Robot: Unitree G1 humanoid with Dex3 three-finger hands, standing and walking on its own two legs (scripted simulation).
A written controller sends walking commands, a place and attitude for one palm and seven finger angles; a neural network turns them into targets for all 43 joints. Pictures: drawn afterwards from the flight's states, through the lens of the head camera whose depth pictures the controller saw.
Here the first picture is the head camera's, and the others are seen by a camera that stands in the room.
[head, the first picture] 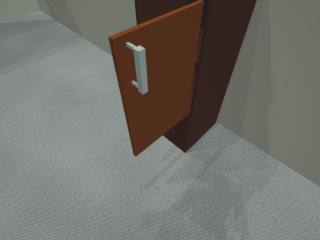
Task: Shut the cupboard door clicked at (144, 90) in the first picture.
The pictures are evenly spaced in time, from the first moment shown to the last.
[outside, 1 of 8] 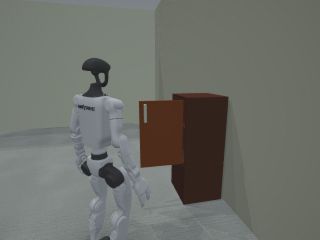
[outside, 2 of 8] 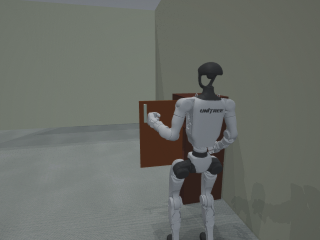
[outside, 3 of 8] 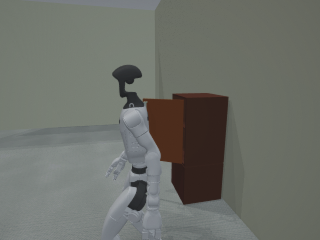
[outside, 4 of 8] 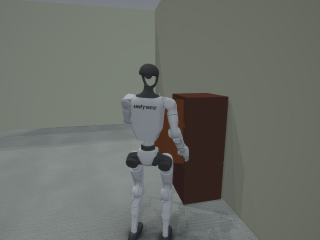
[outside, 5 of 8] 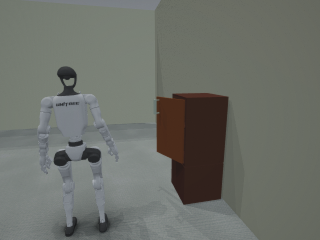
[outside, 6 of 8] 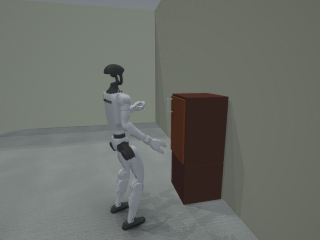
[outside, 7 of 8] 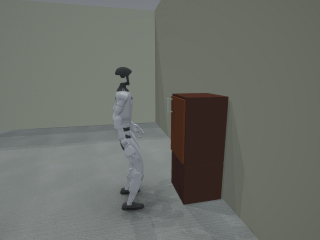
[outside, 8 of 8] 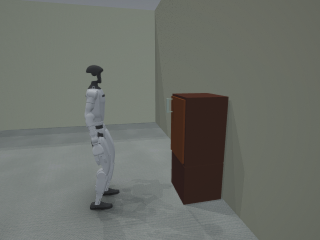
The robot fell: no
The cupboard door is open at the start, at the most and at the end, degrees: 89 89 0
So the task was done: yes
